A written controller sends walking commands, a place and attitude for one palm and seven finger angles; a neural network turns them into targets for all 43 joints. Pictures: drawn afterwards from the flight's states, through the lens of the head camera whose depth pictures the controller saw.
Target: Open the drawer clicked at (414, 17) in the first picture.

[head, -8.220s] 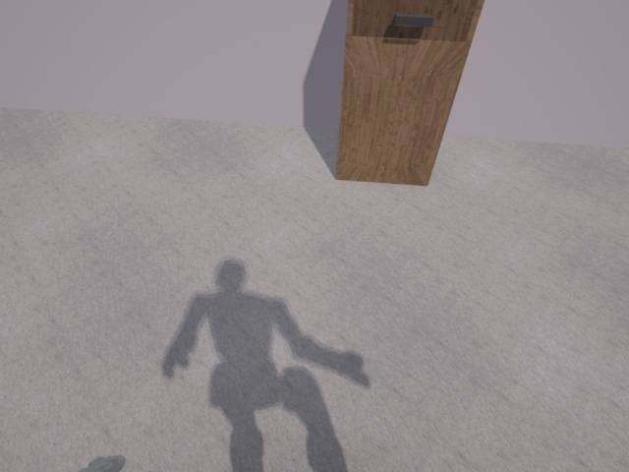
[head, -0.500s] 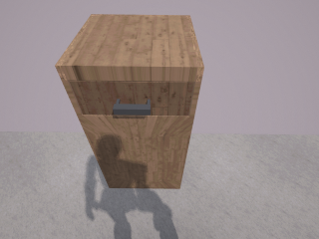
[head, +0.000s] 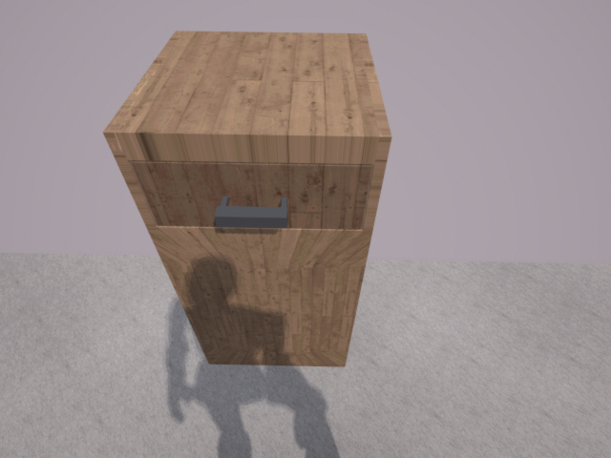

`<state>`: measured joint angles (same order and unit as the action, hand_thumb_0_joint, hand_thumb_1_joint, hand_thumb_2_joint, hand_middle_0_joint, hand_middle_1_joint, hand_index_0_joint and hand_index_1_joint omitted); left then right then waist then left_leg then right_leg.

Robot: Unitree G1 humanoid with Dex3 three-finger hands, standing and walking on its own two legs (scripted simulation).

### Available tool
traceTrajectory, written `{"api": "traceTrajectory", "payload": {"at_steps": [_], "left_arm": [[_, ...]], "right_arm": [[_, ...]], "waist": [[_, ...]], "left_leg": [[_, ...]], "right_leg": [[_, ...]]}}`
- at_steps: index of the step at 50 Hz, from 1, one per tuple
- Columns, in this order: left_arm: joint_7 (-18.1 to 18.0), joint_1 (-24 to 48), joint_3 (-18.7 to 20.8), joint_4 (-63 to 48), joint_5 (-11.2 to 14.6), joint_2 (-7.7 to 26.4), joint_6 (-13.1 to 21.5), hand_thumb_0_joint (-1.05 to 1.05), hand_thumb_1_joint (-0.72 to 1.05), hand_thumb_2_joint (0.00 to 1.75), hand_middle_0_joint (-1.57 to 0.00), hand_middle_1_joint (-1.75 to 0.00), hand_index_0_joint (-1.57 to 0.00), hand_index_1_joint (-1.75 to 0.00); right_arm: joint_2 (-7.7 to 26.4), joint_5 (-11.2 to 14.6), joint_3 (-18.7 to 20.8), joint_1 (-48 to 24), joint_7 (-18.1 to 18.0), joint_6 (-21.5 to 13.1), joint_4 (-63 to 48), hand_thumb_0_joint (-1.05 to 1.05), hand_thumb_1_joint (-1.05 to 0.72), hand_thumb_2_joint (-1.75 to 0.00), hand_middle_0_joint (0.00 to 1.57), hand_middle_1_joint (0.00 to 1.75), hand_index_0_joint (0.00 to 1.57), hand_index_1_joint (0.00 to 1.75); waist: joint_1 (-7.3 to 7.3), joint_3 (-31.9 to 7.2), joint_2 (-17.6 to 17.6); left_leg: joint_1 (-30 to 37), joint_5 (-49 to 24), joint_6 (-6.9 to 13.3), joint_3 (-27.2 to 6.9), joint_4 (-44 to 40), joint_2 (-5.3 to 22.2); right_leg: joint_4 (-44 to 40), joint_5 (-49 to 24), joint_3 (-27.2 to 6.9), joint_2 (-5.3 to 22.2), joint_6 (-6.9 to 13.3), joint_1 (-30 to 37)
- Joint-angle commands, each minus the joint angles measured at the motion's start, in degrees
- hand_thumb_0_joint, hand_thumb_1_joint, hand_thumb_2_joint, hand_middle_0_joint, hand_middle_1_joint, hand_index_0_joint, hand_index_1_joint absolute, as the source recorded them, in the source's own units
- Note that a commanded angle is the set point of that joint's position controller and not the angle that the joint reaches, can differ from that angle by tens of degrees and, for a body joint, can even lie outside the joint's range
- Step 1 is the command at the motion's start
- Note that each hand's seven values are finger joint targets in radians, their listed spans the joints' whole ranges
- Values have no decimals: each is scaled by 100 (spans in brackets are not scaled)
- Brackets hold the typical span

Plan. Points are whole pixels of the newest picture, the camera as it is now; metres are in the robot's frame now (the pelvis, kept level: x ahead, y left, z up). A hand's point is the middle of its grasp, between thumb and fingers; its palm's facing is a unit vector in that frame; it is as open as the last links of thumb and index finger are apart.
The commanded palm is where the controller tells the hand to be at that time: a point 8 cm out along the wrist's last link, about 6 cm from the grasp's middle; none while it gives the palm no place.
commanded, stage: look again from close up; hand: left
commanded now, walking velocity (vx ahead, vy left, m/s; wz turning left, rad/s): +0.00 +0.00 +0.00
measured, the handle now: (253, 209) +0.53 +0.13 +0.00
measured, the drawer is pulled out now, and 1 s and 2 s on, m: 0.00 0.00 0.00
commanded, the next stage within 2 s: shuffle to correct the standing spot in 0.02 s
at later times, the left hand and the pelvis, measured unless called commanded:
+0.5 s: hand out of the picture +0.00 +0.13 -0.18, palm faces +0.05 -0.98 -0.19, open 7.4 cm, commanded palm none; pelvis +0.02 -0.04 -0.01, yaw +0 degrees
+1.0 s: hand out of the picture +0.01 +0.13 -0.18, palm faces +0.06 -0.98 -0.20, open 7.3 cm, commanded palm none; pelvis +0.02 -0.04 +0.00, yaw +2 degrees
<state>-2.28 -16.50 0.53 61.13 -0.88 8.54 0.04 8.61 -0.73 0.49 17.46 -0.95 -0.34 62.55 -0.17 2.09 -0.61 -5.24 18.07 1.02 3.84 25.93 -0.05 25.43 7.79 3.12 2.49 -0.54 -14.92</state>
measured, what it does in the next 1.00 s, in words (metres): steps on the spot: left foot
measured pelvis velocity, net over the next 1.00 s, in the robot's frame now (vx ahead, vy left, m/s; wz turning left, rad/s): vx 0.02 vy -0.04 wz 0.03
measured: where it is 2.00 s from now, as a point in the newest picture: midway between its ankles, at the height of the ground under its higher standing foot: outside the picture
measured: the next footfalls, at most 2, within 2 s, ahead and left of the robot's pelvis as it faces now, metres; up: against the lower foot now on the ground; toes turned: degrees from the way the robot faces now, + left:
left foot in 0.76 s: +0.04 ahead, +0.05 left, +0.00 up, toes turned +0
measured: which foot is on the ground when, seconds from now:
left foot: down 0.00-0.50, up 0.52-0.74, down 0.76-1.00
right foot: down 0.00-1.00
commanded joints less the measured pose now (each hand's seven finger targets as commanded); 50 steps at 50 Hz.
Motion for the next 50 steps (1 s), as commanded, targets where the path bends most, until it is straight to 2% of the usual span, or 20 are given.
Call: {"api": "traceTrajectory", "payload": {"at_steps": [1,10,20,22,23,25,26,27,29,34,37,39,40,42,44,45,46,47,48,50], "left_arm": [[-48,-283,95,-184,19,543,106,0,90,90,-20,-30,-20,-30],[-23,-453,67,0,14,335,45,0,90,90,-20,-30,-20,-30],[178,-523,295,-349,-115,218,-197,0,90,90,-20,-30,-20,-30],[209,-739,345,-360,-114,246,-196,0,90,90,-20,-30,-20,-30],[203,-857,375,-340,-115,361,-176,0,90,90,-20,-30,-20,-30],[138,-1098,456,-253,-112,746,-136,0,90,90,-20,-30,-20,-30],[116,-1144,446,-283,-80,723,-133,0,90,90,-20,-30,-20,-30],[79,-885,409,-315,-62,593,-120,0,90,90,-20,-30,-20,-30],[-3,-454,358,-400,-31,480,-31,0,90,90,-20,-30,-20,-30],[-53,-221,264,-315,-41,596,71,0,90,90,-20,-30,-20,-30],[-39,-105,225,-271,17,551,61,0,90,90,-20,-30,-20,-30],[-38,-145,215,-263,13,452,43,0,90,90,-20,-30,-20,-30],[-37,-114,193,-197,17,472,22,0,90,90,-20,-30,-20,-30],[-32,-345,135,-70,15,388,50,0,90,90,-20,-30,-20,-30],[-34,-479,104,12,16,365,73,0,90,90,-20,-30,-20,-30],[-266,-913,80,175,-30,646,195,0,90,90,-20,-30,-20,-30],[-187,-616,68,-50,-4,855,259,0,90,90,-20,-30,-20,-30],[-126,-351,69,-187,-7,860,265,0,90,90,-20,-30,-20,-30],[-100,-148,87,-264,-27,798,251,0,90,90,-20,-30,-20,-30],[-46,-44,39,-286,0,646,199,0,90,90,-20,-30,-20,-30]], "right_arm": [[552,18,112,467,-60,-48,-48,0,-90,-90,20,30,20,30],[508,-4,119,500,-122,-59,60,0,-90,-90,20,30,20,30],[856,-90,392,537,-340,14,-21,0,-90,-90,20,30,20,30],[849,-103,401,391,-346,26,-75,0,-90,-90,20,30,20,30],[776,-98,390,426,-349,41,-74,0,-90,-90,20,30,20,30],[368,-34,324,647,-332,89,-73,0,-90,-90,20,30,20,30],[360,-22,288,448,-333,135,-150,0,-90,-90,20,30,20,30],[360,-17,287,366,-295,128,-162,0,-90,-90,20,30,20,30],[199,0,238,383,-202,122,-107,0,-90,-90,20,30,20,30],[72,26,134,500,-98,125,0,0,-90,-90,20,30,20,30],[179,13,111,863,-102,116,176,0,-90,-90,20,30,20,30],[302,-8,117,822,-107,98,173,0,-90,-90,20,30,20,30],[273,-14,98,644,-92,65,176,0,-90,-90,20,30,20,30],[246,-24,45,424,-96,26,110,0,-90,-90,20,30,20,30],[270,-16,33,474,-105,2,100,0,-90,-90,20,30,20,30],[573,27,79,-122,-78,-134,-325,0,-90,-90,20,30,20,30],[301,26,37,442,-67,-14,-421,0,-90,-90,20,30,20,30],[290,-2,25,590,-17,-2,-394,0,-90,-90,20,30,20,30],[245,-45,15,820,10,-30,-387,0,-90,-90,20,30,20,30],[264,-73,-21,991,6,-56,-377,0,-90,-90,20,30,20,30]], "waist": [[-29,226,72],[-27,407,16],[-29,603,-618],[81,561,-440],[95,462,41],[106,-175,1583],[234,-304,1485],[121,-219,1030],[-40,-256,197],[-59,-151,323],[-197,-15,269],[-93,168,-85],[-48,395,-467],[106,579,-413],[121,407,-200],[264,570,47],[-111,-210,-43],[-171,-348,-72],[-287,-245,-117],[-263,126,-82]], "left_leg": [[-925,-448,54,-507,-804,562],[-946,-245,68,-689,-1066,760],[-1013,-945,543,-1147,-864,1623],[-1248,-981,458,-934,-428,1436],[-1494,-679,305,-647,-10,1116],[-1789,940,-31,327,1679,141],[-1745,1600,12,-44,2619,170],[-1854,1426,27,-216,3039,270],[-1678,1057,-11,-282,2927,415],[-934,452,-44,-134,945,335],[-181,-266,44,-213,-202,350],[-348,-186,140,-376,-472,576],[-737,-44,149,-537,-757,639],[-1299,149,144,-712,-1071,702],[-1190,-59,127,-672,-1099,678],[-1129,-225,-140,-8,163,562],[-927,455,-92,-301,378,284],[-633,360,-73,-297,338,310],[-526,102,-19,-324,216,271],[-779,217,119,-494,-201,439]], "right_leg": [[-407,-275,-481,418,128,606],[-326,-274,-292,274,60,518],[986,296,97,-13,76,-362],[625,-71,-40,33,130,-33],[350,-535,-356,191,237,293],[-738,-954,-1561,1154,744,924],[-1126,-799,-1869,1353,1022,738],[-1168,-554,-1815,1351,1213,614],[-1138,-377,-1491,1324,1273,434],[-1321,368,-1295,1149,1068,190],[-1398,1121,-1109,889,578,-247],[-1392,1059,-845,549,223,-144],[-1248,962,-717,469,197,63],[-1072,583,-612,417,198,572],[-1032,386,-581,452,226,790],[-534,-2493,-790,702,-149,447],[-762,-461,-1260,1059,295,528],[-975,1608,-1260,1032,636,-1],[-868,1999,-1120,910,693,-423],[-565,1935,-802,611,580,-664]]}}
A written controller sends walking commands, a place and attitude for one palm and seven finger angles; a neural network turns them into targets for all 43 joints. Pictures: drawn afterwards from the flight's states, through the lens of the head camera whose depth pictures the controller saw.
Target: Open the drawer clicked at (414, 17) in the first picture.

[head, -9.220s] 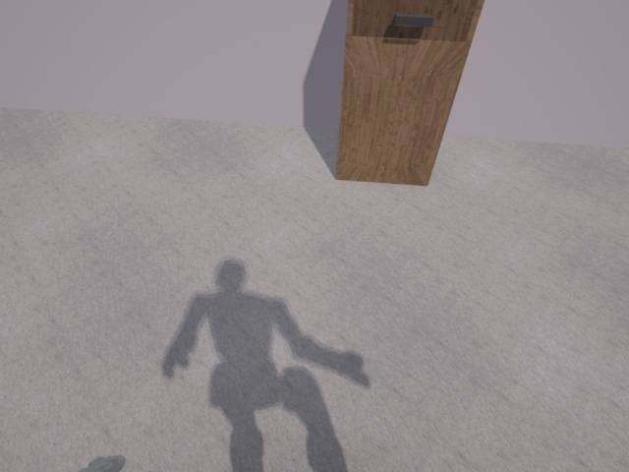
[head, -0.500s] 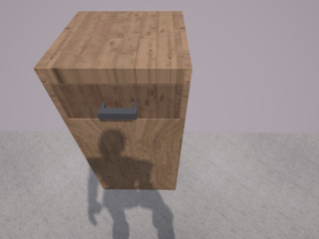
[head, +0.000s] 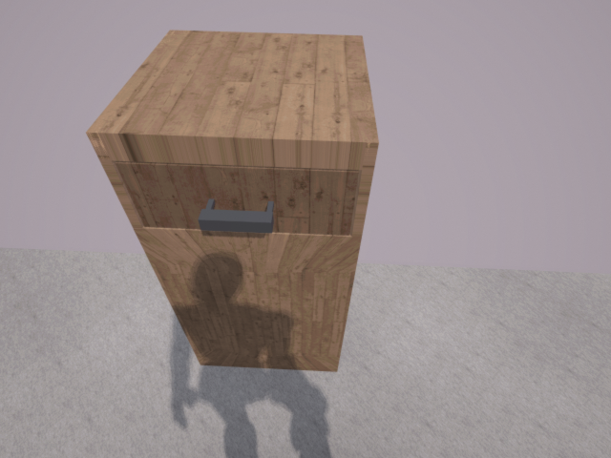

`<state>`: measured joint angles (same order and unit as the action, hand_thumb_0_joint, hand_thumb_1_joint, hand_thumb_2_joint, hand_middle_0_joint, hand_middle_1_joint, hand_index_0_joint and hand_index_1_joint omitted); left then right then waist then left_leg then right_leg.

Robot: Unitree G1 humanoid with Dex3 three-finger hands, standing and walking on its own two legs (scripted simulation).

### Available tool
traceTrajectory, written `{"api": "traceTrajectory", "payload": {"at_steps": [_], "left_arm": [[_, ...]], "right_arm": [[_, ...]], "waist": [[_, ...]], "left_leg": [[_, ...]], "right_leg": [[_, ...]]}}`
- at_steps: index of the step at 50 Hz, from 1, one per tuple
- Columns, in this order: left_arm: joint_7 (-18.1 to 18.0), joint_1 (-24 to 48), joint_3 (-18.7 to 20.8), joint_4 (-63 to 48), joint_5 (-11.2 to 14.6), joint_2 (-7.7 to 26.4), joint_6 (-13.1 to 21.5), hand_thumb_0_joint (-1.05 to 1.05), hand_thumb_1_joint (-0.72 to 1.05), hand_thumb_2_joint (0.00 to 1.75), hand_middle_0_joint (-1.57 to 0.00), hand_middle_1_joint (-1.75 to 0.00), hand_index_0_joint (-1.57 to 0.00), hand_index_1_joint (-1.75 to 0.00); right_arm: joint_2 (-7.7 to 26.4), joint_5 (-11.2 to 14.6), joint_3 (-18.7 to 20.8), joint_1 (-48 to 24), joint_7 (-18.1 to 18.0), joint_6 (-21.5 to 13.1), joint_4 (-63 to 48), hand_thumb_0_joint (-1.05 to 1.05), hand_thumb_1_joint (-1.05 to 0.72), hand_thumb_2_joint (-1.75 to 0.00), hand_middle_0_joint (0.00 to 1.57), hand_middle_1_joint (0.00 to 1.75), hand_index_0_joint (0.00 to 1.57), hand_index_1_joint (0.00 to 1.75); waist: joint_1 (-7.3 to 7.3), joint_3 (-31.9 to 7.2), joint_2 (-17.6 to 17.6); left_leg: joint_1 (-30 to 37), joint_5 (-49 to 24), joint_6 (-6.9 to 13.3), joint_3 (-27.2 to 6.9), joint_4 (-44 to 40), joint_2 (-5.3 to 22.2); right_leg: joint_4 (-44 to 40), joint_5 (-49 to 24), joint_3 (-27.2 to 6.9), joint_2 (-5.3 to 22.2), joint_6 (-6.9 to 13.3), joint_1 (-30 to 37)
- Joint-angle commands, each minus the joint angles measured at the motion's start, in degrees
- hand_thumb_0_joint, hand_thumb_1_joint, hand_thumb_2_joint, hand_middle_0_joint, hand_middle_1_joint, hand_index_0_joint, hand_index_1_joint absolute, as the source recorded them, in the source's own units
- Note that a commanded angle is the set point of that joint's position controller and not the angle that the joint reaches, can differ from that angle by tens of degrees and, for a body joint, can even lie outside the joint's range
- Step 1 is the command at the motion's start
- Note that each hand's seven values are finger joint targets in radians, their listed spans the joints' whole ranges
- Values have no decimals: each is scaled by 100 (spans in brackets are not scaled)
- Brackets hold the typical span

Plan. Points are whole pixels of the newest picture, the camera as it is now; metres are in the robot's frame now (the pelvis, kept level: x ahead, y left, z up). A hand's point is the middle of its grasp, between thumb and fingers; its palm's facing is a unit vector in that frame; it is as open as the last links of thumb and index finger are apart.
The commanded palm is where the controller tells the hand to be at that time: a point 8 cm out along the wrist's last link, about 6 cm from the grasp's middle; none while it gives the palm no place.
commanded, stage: come to a stop and stand still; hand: left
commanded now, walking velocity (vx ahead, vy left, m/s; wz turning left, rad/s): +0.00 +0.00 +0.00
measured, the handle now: (238, 212) +0.51 +0.15 +0.01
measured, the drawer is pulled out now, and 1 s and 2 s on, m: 0.00 0.00 0.00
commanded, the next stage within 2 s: look again from close up in 0.64 s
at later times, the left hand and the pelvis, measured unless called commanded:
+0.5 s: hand out of the picture +0.01 +0.19 -0.17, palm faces +0.01 -0.99 -0.17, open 7.3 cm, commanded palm none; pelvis +0.02 +0.03 +0.00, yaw -1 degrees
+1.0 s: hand out of the picture +0.02 +0.17 -0.17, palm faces +0.01 -0.99 -0.17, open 7.4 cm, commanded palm none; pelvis +0.04 +0.02 +0.00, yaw -1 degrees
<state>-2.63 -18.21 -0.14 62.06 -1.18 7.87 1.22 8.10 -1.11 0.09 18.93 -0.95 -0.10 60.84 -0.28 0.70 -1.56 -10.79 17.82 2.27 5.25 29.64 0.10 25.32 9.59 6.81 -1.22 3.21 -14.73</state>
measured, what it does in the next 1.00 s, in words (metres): stands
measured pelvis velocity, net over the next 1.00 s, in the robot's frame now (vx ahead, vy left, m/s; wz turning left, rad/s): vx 0.04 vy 0.02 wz -0.03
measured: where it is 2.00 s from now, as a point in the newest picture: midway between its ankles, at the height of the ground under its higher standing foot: outside the picture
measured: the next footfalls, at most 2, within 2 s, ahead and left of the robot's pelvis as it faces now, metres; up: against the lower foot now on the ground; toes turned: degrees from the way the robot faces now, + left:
none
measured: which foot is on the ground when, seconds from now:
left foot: down 0.00-1.00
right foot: down 0.00-1.00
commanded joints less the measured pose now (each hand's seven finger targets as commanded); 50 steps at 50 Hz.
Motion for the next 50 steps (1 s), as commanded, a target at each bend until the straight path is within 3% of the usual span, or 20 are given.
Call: {"api": "traceTrajectory", "payload": {"at_steps": [1,3,4,6,8,11,21,24,29,34,41,50], "left_arm": [[11,49,67,-359,41,612,57,0,90,90,-20,-30,-20,-30],[37,-146,13,-269,52,456,34,0,90,90,-20,-30,-20,-30],[49,-200,-3,-222,49,470,21,0,90,90,-20,-30,-20,-30],[54,-264,-31,-153,63,406,27,0,90,90,-20,-30,-20,-30],[49,-298,-45,-95,83,364,33,0,90,90,-20,-30,-20,-30],[34,-279,-50,-50,92,346,26,0,90,90,-20,-30,-20,-30],[4,-273,-31,118,90,284,-4,0,90,90,-20,-30,-20,-30],[-1,-290,-31,172,87,264,-28,0,90,90,-20,-30,-20,-30],[6,-326,-27,223,77,232,-39,0,90,90,-20,-30,-20,-30],[3,-345,-23,231,77,212,-36,0,90,90,-20,-30,-20,-30],[-2,-345,-14,242,76,202,-29,0,90,90,-20,-30,-20,-30],[-3,-358,-6,227,78,210,-11,0,90,90,-20,-30,-20,-30]], "right_arm": [[365,-33,-2,773,-8,-107,-242,0,-90,-90,20,30,20,30],[475,-14,-38,623,-33,-165,-299,0,-90,-90,20,30,20,30],[496,-2,-46,578,-37,-189,-296,0,-90,-90,20,30,20,30],[515,14,-80,577,-52,-226,-241,0,-90,-90,20,30,20,30],[517,16,-103,649,-63,-232,-138,0,-90,-90,20,30,20,30],[494,16,-137,744,-83,-251,-1,0,-90,-90,20,30,20,30],[451,36,-143,727,-146,-235,262,0,-90,-90,20,30,20,30],[450,37,-140,690,-165,-218,316,0,-90,-90,20,30,20,30],[448,38,-134,621,-171,-201,337,0,-90,-90,20,30,20,30],[439,40,-130,591,-185,-210,375,0,-90,-90,20,30,20,30],[408,41,-125,584,-196,-207,424,0,-90,-90,20,30,20,30],[334,43,-130,589,-187,-200,503,0,-90,-90,20,30,20,30]], "waist": [[-163,452,-47],[1,637,-23],[60,651,-133],[103,637,96],[72,633,261],[56,554,207],[0,431,152],[5,502,-24],[3,603,91],[8,527,-9],[6,481,116],[22,528,204]], "left_leg": [[-601,355,73,-872,-926,550],[-1072,497,157,-1159,-1382,716],[-1161,525,163,-1175,-1537,755],[-1124,234,159,-1149,-1563,731],[-888,5,140,-1055,-1521,676],[-610,-666,112,-994,-1476,679],[-18,-1808,64,-753,-1262,675],[82,-2018,45,-719,-1274,692],[78,-1708,72,-709,-1315,686],[209,-1949,76,-667,-1283,677],[278,-2045,88,-635,-1215,674],[214,-1622,78,-612,-1244,660]], "right_leg": [[-380,1486,-1062,805,131,-465],[-84,794,-857,623,65,33],[27,601,-771,604,38,210],[52,275,-748,622,7,428],[-16,189,-813,667,15,389],[57,-47,-777,675,-2,413],[131,-384,-760,703,-43,428],[150,-338,-747,685,-59,366],[89,-292,-795,693,-60,324],[92,-467,-822,703,-50,384],[66,-672,-833,728,-38,479],[-52,-747,-886,767,-9,538]]}}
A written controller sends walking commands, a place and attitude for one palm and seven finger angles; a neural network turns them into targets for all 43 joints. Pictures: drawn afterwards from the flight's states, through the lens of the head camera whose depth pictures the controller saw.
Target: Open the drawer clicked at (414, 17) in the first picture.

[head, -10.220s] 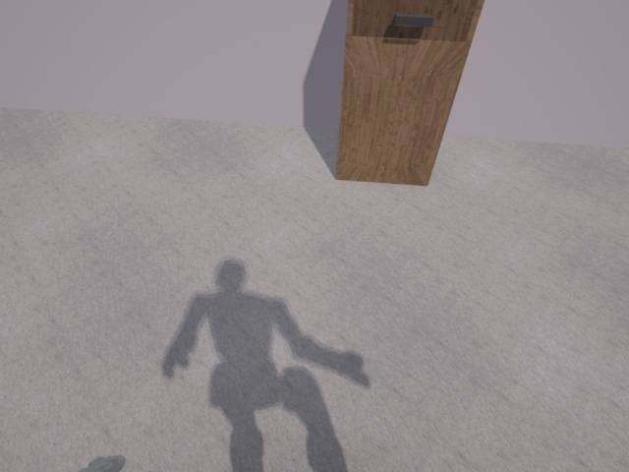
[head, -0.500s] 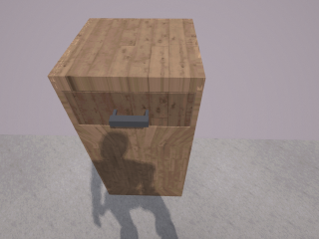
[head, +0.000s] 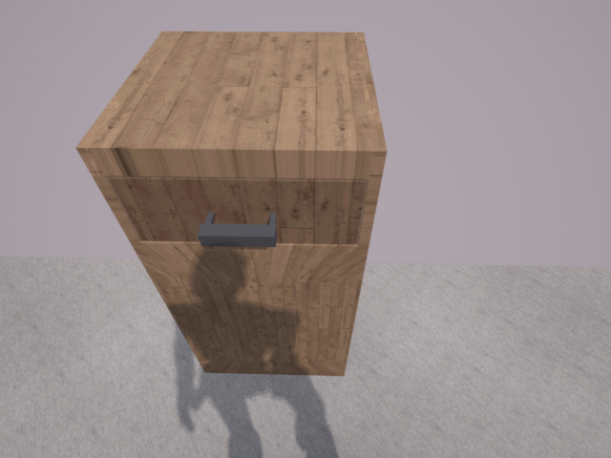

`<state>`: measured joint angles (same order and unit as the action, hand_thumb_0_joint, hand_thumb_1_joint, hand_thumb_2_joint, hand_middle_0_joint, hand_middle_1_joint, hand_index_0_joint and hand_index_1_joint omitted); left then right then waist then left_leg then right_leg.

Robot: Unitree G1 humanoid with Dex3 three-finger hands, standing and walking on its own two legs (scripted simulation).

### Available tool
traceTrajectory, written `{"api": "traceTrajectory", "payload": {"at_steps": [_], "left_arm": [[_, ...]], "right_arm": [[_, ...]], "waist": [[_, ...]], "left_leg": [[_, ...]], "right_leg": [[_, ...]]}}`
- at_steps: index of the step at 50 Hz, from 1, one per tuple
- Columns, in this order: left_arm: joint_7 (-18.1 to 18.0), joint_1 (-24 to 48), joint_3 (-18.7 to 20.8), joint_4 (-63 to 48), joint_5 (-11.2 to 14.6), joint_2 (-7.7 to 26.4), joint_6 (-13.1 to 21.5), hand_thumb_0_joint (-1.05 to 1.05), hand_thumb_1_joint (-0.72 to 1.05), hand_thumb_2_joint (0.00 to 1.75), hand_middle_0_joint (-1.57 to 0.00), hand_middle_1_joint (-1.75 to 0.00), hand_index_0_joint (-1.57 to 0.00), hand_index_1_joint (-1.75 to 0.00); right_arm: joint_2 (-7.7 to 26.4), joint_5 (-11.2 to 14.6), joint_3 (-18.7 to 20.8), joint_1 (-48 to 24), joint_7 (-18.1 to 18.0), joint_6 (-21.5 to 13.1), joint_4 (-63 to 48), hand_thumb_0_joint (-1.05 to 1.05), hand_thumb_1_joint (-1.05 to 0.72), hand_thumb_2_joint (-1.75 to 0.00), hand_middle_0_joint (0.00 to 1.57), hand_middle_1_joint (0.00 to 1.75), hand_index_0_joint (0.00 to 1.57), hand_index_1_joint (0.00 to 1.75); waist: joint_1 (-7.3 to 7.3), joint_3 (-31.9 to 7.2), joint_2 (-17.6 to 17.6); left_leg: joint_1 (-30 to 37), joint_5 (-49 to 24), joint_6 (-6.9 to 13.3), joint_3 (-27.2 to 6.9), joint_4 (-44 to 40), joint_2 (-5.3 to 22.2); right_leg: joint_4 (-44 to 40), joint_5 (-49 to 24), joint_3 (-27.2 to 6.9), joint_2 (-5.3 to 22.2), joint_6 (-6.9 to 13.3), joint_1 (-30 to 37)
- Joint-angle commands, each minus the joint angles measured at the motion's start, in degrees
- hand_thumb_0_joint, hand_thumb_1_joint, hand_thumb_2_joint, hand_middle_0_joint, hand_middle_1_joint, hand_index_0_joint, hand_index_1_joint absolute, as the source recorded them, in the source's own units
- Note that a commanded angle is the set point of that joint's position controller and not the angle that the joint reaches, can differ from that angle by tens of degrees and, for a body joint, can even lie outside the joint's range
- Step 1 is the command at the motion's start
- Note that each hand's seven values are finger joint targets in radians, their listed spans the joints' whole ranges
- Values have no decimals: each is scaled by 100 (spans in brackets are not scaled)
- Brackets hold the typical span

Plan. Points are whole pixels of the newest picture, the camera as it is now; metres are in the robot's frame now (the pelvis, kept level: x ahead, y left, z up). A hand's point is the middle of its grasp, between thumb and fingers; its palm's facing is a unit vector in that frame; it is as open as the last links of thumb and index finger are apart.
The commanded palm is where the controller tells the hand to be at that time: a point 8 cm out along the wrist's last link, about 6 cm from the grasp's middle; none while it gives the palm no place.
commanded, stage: look again from close up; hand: left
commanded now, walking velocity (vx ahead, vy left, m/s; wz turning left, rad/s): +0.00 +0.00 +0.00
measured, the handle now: (240, 226) +0.47 +0.15 +0.00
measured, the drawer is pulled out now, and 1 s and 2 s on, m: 0.00 0.00 0.00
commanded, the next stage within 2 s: raise the hand with hooked fingers in 0.22 s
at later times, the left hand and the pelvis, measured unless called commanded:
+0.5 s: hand out of the picture +0.10 +0.19 -0.09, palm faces -0.14 -0.75 -0.64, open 7.5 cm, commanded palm +0.11 +0.19 -0.04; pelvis -0.01 -0.02 -0.01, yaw +1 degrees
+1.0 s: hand (168, 419) +0.17 +0.18 -0.01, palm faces +0.05 -0.08 -1.00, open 10.1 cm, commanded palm +0.15 +0.19 +0.04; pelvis -0.04 -0.07 -0.02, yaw +2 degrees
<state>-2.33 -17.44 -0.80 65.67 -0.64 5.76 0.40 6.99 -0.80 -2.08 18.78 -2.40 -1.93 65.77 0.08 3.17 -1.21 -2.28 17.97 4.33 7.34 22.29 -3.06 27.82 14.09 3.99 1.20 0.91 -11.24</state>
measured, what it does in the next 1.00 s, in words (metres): shifts its weight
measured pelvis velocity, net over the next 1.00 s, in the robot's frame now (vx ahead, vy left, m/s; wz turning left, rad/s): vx -0.04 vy -0.07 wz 0.04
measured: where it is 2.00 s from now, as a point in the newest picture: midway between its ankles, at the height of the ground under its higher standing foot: outside the picture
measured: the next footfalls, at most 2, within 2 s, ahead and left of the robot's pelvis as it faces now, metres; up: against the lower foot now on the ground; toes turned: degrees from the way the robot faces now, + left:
none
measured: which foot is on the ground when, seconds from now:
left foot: down 0.00-1.00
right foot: down 0.00-1.00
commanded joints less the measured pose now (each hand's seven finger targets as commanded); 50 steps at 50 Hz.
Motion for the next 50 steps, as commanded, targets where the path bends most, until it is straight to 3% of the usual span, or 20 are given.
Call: {"api": "traceTrajectory", "payload": {"at_steps": [1,15,16,17,18,19,20,21,22,23,25,28,29,31,35,38,39,44,46,50], "left_arm": [[-32,-433,52,-124,26,423,73,0,90,90,-20,-30,-20,-30],[-22,-481,59,-107,25,385,102,0,90,90,-20,-30,-20,-30],[-241,-792,87,64,-39,813,252,0,90,90,-20,-30,-20,-30],[-205,3723,-505,-8611,-563,2061,1131,0,88,89,-20,-32,-20,-32],[-721,1680,-95,-7087,-761,1900,585,0,85,88,-20,-33,-20,-33],[-1002,273,-453,-6390,-760,1230,-269,0,83,87,-21,-34,-21,-34],[-1003,172,-857,-6326,-980,635,-488,0,81,86,-21,-36,-21,-36],[-1009,387,-1111,-6820,-1244,595,-461,0,78,85,-21,-37,-21,-37],[-1089,437,-1002,-7118,-1798,1025,-365,0,76,84,-21,-39,-21,-39],[-1213,328,-1106,-7246,-2308,1098,-310,0,74,83,-21,-40,-21,-40],[-1591,284,-862,-7042,-3571,1378,-209,0,69,81,-22,-43,-22,-43],[-1953,-1616,-547,-5973,-4930,1161,-131,0,62,78,-22,-48,-22,-48],[-1980,-2064,-300,-5875,-5209,1280,-37,0,60,77,-22,-50,-22,-50],[-2052,-1855,-190,-6491,-5620,1456,201,0,55,75,-22,-53,-22,-53],[-2455,-891,152,-7386,-6199,1942,240,0,46,71,-23,-58,-23,-58],[-2776,135,115,-7566,-6465,1994,110,0,39,68,-24,-63,-24,-63],[-2853,863,222,-7773,-6503,2181,88,0,36,67,-24,-64,-24,-64],[-2674,2141,-20,-7779,-6117,2212,214,0,25,62,-25,-72,-25,-72],[-2466,2130,-147,-7455,-6011,2165,240,0,20,60,-25,-75,-25,-75],[-1967,1748,22,-6973,-5816,2331,5,0,11,56,-26,-81,-26,-81]], "right_arm": [[429,11,84,612,-41,-19,21,0,-90,-90,20,30,20,30],[322,16,81,663,-41,-19,85,0,-90,-90,20,30,20,30],[674,120,178,-100,39,-80,-389,0,-90,-90,20,30,20,30],[1724,407,227,29,-226,-918,-2545,0,-90,-90,20,30,20,30],[1280,384,324,-755,-432,-1449,-2262,0,-90,-90,20,30,20,30],[1026,476,434,-586,-409,-1625,-2207,0,-90,-90,20,30,20,30],[1002,507,401,-398,-374,-1675,-2131,0,-90,-90,20,30,20,30],[1155,487,393,-716,-327,-1780,-2527,0,-90,-90,20,30,20,30],[1451,373,398,-738,-302,-1823,-2650,0,-90,-90,20,30,20,30],[1538,227,367,-882,-272,-1788,-2870,0,-90,-90,20,30,20,30],[1531,-39,465,-857,-134,-1470,-3196,0,-90,-90,20,30,20,30],[1534,-231,622,-1470,218,-639,-3825,0,-90,-90,20,30,20,30],[1526,-185,626,-1569,378,-314,-3938,0,-90,-90,20,30,20,30],[1427,-78,536,-2058,599,124,-4332,0,-90,-90,20,30,20,30],[1257,-47,473,-2323,708,595,-4553,0,-90,-90,20,30,20,30],[1135,-121,490,-2255,591,647,-4529,0,-90,-90,20,30,20,30],[1157,-182,520,-2183,512,672,-4403,0,-90,-90,20,30,20,30],[1040,-257,478,-2206,210,545,-4192,0,-90,-90,20,30,20,30],[1029,-264,434,-2185,157,486,-4113,0,-90,-90,20,30,20,30],[1039,-197,351,-2163,95,528,-4013,0,-90,-90,20,30,20,30]], "waist": [[-15,280,153],[-14,238,114],[223,123,784],[-316,-2692,-984],[109,-2580,-1967],[10,-1434,-1340],[-72,-847,-643],[-58,-342,-200],[-124,-725,239],[-184,-708,664],[-164,-1050,999],[458,-428,1513],[682,-531,1362],[851,-919,1171],[900,-1436,88],[692,-1812,8],[523,-1888,179],[92,-1807,72],[97,-1644,130],[330,-1632,452]], "left_leg": [[-652,-1586,-129,-831,-519,967],[-689,-1284,-148,-831,-546,963],[-1163,-2386,-307,-637,683,1094],[17,-3021,-149,-889,-52,508],[371,-3778,-354,-784,-79,672],[-293,-3485,-588,-900,-298,692],[-577,-3080,-461,-799,-120,698],[-973,-2165,-337,-922,56,610],[-1083,-1609,-273,-976,319,480],[-1320,-1255,-202,-1037,518,373],[-1634,-1086,-274,-980,914,168],[-2535,-382,-347,-722,1004,26],[-2777,-565,-397,-639,983,22],[-2996,-709,-400,-529,1031,-6],[-2846,-758,-360,-465,1169,-102],[-2599,-666,-270,-498,1347,-132],[-2546,-519,-228,-597,1450,-143],[-2208,-136,-145,-662,1613,-122],[-2209,-72,-156,-650,1501,-105],[-2394,-246,-202,-653,1117,-53]], "right_leg": [[-315,-1205,-614,538,229,200],[-482,-1210,-655,549,269,278],[-174,-3824,-650,794,75,305],[234,-2362,-1151,147,133,762],[380,-714,-803,40,289,202],[684,168,-462,-40,178,-467],[563,115,-279,-56,61,-753],[290,-37,-306,-57,103,-922],[175,-241,-447,-110,187,-952],[151,-110,-554,-104,238,-1144],[244,507,-727,-165,277,-1402],[97,941,-962,-115,351,-1257],[258,378,-1052,-125,409,-960],[577,-251,-1092,-82,403,-606],[748,-460,-1416,-128,428,-479],[627,-524,-1687,-150,389,-584],[579,-331,-1774,-146,344,-691],[91,369,-1807,39,192,-771],[-44,529,-1687,84,156,-700],[-251,356,-1718,147,118,-13]]}}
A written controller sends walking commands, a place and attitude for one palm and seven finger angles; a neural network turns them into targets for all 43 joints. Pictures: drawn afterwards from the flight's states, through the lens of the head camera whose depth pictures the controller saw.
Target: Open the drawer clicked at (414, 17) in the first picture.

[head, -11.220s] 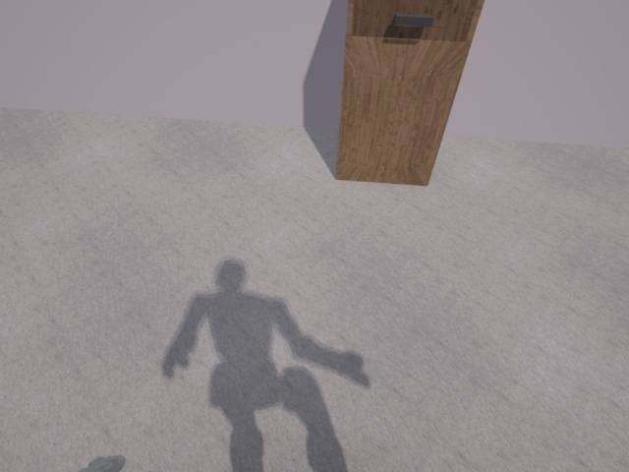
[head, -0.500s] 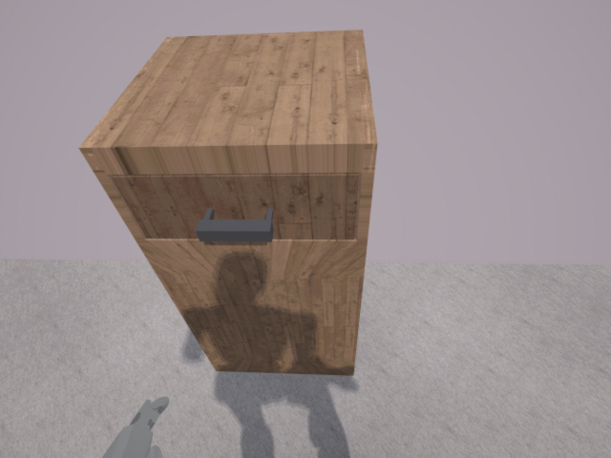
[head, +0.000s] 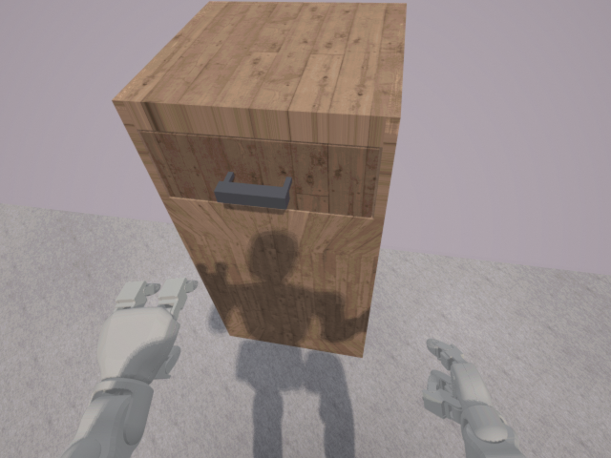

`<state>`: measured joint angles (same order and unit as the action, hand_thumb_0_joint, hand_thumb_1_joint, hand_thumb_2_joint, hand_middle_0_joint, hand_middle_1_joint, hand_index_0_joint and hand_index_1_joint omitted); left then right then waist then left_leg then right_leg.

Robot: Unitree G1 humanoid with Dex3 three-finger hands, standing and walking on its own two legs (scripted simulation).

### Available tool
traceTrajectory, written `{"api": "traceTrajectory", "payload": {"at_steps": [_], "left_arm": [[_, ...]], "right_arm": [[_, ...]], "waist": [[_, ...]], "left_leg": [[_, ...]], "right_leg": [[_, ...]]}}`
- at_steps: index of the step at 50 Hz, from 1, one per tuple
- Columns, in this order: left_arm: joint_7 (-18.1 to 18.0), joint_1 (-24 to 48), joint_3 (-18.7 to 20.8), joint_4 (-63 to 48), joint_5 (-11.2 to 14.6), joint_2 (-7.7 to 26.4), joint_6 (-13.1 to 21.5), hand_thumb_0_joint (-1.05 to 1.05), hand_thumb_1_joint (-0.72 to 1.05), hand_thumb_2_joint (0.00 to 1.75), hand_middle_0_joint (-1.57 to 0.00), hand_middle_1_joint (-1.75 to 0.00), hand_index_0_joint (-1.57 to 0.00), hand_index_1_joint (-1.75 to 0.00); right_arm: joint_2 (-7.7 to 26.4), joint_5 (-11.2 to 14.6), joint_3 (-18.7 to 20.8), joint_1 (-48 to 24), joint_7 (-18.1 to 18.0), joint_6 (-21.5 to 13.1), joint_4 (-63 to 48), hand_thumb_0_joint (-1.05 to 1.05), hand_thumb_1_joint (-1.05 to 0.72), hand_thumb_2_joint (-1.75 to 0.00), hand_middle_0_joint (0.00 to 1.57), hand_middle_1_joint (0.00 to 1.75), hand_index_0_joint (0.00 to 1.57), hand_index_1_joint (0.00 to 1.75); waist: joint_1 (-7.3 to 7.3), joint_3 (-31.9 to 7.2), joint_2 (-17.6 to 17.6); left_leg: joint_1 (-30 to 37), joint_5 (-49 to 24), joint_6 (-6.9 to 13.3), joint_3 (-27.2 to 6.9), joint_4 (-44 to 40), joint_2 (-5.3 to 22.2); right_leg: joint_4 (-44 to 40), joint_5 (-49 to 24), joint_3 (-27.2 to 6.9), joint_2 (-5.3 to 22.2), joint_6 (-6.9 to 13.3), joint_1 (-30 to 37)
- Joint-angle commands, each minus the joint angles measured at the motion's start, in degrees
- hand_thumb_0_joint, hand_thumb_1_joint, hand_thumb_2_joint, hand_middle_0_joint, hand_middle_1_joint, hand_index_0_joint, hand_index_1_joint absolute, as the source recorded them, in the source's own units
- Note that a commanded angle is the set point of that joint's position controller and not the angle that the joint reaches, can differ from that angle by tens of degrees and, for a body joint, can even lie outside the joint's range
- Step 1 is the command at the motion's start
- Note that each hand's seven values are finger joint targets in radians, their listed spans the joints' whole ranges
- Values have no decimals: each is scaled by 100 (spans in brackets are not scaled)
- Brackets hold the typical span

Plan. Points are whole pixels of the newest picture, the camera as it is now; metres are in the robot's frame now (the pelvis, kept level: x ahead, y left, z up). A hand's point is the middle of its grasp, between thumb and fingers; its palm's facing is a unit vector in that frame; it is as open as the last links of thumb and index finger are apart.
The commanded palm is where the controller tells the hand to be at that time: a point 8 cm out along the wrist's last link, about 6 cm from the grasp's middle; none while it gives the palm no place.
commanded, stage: raise the hand with hooked fingers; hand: left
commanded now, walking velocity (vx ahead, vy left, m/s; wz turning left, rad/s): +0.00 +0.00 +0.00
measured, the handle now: (255, 186) +0.53 +0.19 +0.03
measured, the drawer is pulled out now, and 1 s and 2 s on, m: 0.00 0.00 0.00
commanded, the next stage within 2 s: move the hooked fingers above the handle in 1.22 s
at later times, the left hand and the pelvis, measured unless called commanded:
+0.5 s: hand (161, 265) +0.31 +0.25 +0.08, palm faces +0.11 -0.09 -0.99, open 13.0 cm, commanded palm +0.28 +0.25 +0.15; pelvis +0.01 +0.03 +0.02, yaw -4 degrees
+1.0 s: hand (124, 205) +0.35 +0.30 +0.15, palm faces +0.04 -0.06 -1.00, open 13.9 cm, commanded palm +0.32 +0.30 +0.20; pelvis +0.03 +0.07 +0.03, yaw -2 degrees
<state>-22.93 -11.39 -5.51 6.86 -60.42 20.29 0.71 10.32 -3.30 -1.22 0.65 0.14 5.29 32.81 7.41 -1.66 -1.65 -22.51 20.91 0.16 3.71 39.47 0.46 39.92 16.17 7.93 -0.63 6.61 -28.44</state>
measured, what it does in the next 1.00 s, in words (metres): shifts its weight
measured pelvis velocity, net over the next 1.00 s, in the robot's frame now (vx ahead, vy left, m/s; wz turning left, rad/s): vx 0.03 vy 0.07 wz -0.04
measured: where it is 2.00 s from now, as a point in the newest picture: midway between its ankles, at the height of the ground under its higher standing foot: outside the picture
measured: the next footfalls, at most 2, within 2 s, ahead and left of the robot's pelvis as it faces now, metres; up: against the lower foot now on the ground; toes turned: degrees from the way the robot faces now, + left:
none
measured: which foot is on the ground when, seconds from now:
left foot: down 0.00-1.00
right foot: down 0.00-1.00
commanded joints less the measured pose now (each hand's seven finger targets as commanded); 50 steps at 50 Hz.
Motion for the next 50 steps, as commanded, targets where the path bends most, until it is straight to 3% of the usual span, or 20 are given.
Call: {"api": "traceTrajectory", "payload": {"at_steps": [1,5,8,10,11,14,17,23,30,33,34,37,41,44,47,49,50], "left_arm": [[216,980,564,-1043,204,940,-72,0,8,55,-26,-82,-26,-82],[558,578,788,-1147,419,1051,-114,0,-1,51,-27,-88,-27,-88],[543,642,907,-1710,394,1111,-28,0,-8,48,-27,-93,-27,-93],[396,641,1145,-1920,373,1274,12,0,-13,46,-27,-96,-27,-96],[347,588,1103,-1931,396,1181,1,0,-15,45,-27,-98,-27,-98],[218,966,1237,-1989,375,1360,-117,0,-22,42,-28,-102,-28,-102],[262,1322,985,-1859,415,1255,-337,0,-29,39,-29,-107,-29,-107],[771,2083,669,-1864,485,1314,-612,0,-43,33,-29,-115,-29,-115],[1353,2910,719,-1699,454,1585,-810,0,-50,30,-30,-120,-30,-120],[1600,3276,746,-1696,491,1717,-845,0,-50,30,-30,-120,-30,-120],[1693,3366,784,-1672,503,1771,-866,0,-50,30,-30,-120,-30,-120],[1966,3692,741,-1670,593,1850,-826,0,-50,30,-30,-120,-30,-120],[2238,4119,822,-1717,696,2058,-645,0,-50,30,-30,-120,-30,-120],[2428,3519,800,-1446,836,1837,-587,0,-50,30,-30,-120,-30,-120],[2515,3515,859,-1658,873,1948,-397,0,-50,30,-30,-120,-30,-120],[2459,3444,935,-1771,912,1931,-278,0,-50,30,-30,-120,-30,-120],[2411,3646,1036,-1975,873,2103,-168,0,-50,30,-30,-120,-30,-120]], "right_arm": [[725,75,248,-365,-160,-177,-722,0,-90,-90,20,30,20,30],[752,161,186,-385,-173,-159,-758,0,-90,-90,20,30,20,30],[785,178,248,-385,-156,-188,-784,0,-90,-90,20,30,20,30],[802,171,312,-340,-163,-234,-783,0,-90,-90,20,30,20,30],[801,192,339,-326,-163,-250,-770,0,-90,-90,20,30,20,30],[868,250,403,-359,-177,-253,-723,0,-90,-90,20,30,20,30],[910,311,427,-347,-198,-243,-648,0,-90,-90,20,30,20,30],[957,355,377,-417,-253,-209,-578,0,-90,-90,20,30,20,30],[942,379,216,-433,-215,-50,-535,0,-90,-90,20,30,20,30],[946,383,179,-401,-199,21,-532,0,-90,-90,20,30,20,30],[949,397,163,-470,-191,28,-567,0,-90,-90,20,30,20,30],[964,379,144,-346,-175,77,-526,0,-90,-90,20,30,20,30],[987,383,142,-246,-134,65,-502,0,-90,-90,20,30,20,30],[1025,424,155,-186,-55,94,-584,0,-90,-90,20,30,20,30],[1076,400,196,-85,7,110,-589,0,-90,-90,20,30,20,30],[1078,421,194,-134,29,91,-662,0,-90,-90,20,30,20,30],[1067,371,216,12,47,62,-601,0,-90,-90,20,30,20,30]], "waist": [[-322,-1158,494],[-155,-1001,693],[-109,-1152,354],[-49,-1319,436],[-61,-1253,292],[-101,-1309,356],[-167,-1182,213],[-215,-1076,87],[-203,-924,21],[-212,-1046,90],[-204,-1050,-54],[-251,-1143,18],[-271,-1262,-148],[-241,-1107,-26],[-219,-1129,123],[-235,-1046,-137],[-154,-1352,-106]], "left_leg": [[-440,-591,199,-289,-715,-390],[-640,-610,190,-339,-1008,-371],[-477,-746,208,-389,-1109,-398],[-426,-841,217,-395,-1134,-408],[-327,-863,218,-387,-1173,-409],[-184,-990,227,-366,-1234,-408],[45,-1045,227,-307,-1375,-399],[582,-1262,237,-304,-1645,-354],[886,-1811,156,-388,-1947,-280],[1024,-2099,122,-427,-1999,-266],[1093,-2165,118,-451,-2006,-252],[1221,-2472,79,-465,-2013,-239],[1399,-2883,-12,-554,-2011,-204],[1373,-3189,-78,-621,-2003,-137],[1332,-3283,-108,-627,-2018,-108],[1352,-3121,-114,-705,-2015,-69],[1413,-3252,-142,-723,-2028,-88]], "right_leg": [[-1450,34,-2099,341,-454,1895],[-1459,-81,-2100,396,-469,2345],[-1403,-144,-1961,338,-414,2359],[-1373,-216,-1981,344,-418,2465],[-1386,-280,-1929,330,-401,2402],[-1384,-448,-1867,302,-398,2409],[-1443,-459,-1653,278,-401,2310],[-1562,-561,-1284,200,-415,2324],[-1595,-1258,-1013,90,-375,2611],[-1609,-1543,-935,65,-376,2741],[-1615,-1579,-957,39,-353,2742],[-1639,-1821,-859,51,-368,2827],[-1659,-1914,-772,46,-343,2831],[-1664,-1927,-702,17,-329,2697],[-1663,-1891,-644,32,-353,2642],[-1664,-1656,-659,0,-328,2489],[-1634,-1706,-635,38,-329,2679]]}}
